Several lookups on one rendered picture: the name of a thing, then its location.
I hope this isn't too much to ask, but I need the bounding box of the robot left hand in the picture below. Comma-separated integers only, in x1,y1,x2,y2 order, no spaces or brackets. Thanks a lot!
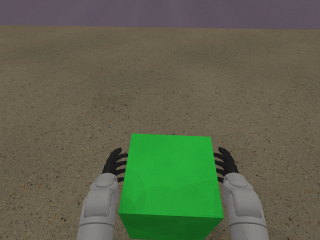
102,147,128,183

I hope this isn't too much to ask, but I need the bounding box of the right robot forearm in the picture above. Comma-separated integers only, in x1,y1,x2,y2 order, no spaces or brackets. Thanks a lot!
222,172,269,240

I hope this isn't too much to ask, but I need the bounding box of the carton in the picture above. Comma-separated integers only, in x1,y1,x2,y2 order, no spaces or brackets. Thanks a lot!
118,133,224,240

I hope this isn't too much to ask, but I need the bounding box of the robot right hand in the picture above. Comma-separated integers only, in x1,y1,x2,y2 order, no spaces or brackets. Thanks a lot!
213,147,239,183

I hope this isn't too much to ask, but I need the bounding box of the left robot forearm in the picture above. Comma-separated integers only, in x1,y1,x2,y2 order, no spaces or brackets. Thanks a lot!
76,173,119,240

